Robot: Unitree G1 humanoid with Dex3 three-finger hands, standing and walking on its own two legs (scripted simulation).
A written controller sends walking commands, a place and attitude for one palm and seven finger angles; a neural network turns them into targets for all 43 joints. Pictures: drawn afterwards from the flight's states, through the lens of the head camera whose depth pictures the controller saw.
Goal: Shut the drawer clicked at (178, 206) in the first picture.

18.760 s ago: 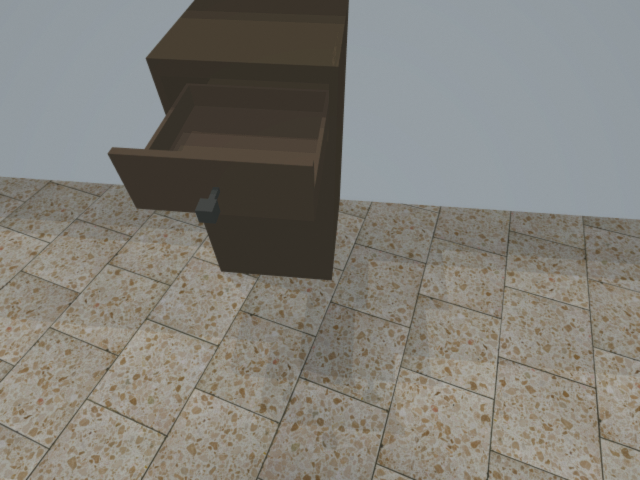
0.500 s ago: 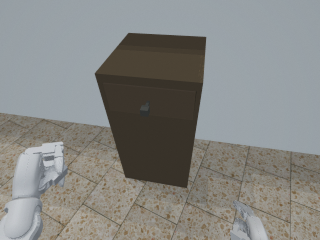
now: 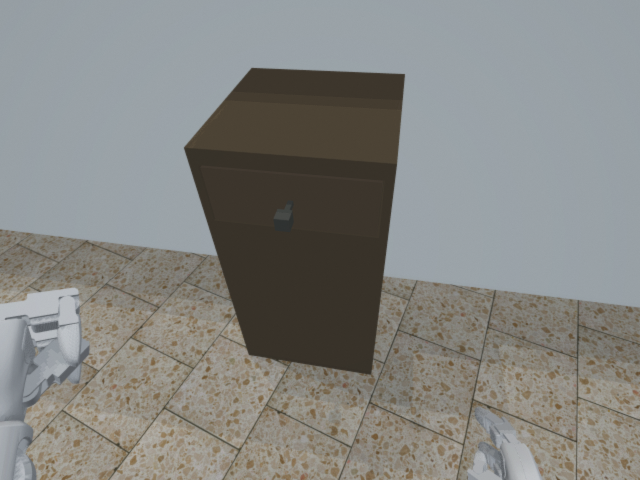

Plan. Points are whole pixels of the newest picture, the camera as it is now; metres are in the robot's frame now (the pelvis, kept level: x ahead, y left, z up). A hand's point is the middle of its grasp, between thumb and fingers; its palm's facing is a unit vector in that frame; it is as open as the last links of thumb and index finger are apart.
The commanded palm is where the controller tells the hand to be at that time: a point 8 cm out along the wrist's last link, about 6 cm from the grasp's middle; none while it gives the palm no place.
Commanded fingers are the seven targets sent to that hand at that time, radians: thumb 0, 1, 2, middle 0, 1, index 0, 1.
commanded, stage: step back with the hand held close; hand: left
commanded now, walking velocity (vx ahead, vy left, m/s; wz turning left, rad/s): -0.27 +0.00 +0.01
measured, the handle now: (286, 214) +0.64 +0.15 -0.05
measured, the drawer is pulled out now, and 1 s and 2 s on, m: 0.00 0.00 0.00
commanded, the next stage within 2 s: stop stepping back and stand still in 1.48 s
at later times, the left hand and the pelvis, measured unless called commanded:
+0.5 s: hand (43, 381) +0.15 +0.26 +0.16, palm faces +0.36 -0.78 -0.51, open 3.2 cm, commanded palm +0.10 +0.30 +0.17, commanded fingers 0.00 0.90 0.90 -1.40 -1.60 -1.40 -1.60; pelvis -0.04 +0.03 -0.01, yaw -1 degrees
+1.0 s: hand (42, 426) +0.12 +0.25 +0.15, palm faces +0.31 -0.80 -0.51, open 3.2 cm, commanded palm +0.04 +0.29 +0.17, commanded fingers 0.00 0.90 0.90 -1.40 -1.60 -1.40 -1.60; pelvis -0.09 +0.01 -0.02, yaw +0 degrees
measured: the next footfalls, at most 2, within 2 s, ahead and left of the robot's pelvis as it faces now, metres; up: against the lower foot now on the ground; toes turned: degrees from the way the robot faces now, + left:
left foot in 1.30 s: -0.08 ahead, +0.14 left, +0.00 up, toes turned +3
right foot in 1.54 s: -0.23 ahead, -0.11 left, +0.00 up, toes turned -1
